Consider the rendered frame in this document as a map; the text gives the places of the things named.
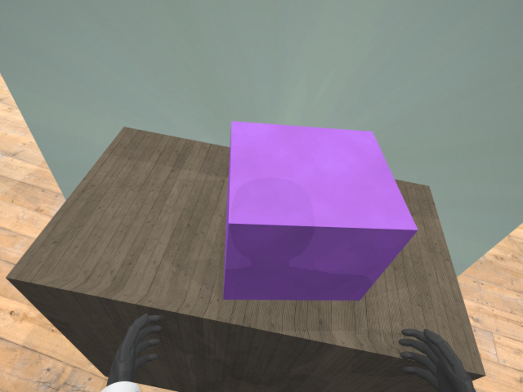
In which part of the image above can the carton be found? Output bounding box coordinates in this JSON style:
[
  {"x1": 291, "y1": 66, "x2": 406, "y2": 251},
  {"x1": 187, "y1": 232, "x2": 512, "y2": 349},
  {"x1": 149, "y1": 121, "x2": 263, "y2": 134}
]
[{"x1": 223, "y1": 121, "x2": 418, "y2": 301}]

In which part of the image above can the left robot hand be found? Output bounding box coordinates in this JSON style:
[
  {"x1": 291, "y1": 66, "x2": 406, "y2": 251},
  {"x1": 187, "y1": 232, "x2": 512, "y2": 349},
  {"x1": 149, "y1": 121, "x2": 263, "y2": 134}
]
[{"x1": 107, "y1": 314, "x2": 162, "y2": 386}]

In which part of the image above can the right robot hand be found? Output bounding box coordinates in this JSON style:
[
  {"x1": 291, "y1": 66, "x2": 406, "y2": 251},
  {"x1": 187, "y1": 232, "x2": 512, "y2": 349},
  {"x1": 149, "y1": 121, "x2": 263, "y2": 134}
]
[{"x1": 399, "y1": 329, "x2": 476, "y2": 392}]

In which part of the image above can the pedestal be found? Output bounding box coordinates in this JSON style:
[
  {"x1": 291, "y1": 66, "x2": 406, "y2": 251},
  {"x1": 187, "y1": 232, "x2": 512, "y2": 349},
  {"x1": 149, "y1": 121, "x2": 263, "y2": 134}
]
[{"x1": 6, "y1": 127, "x2": 486, "y2": 392}]

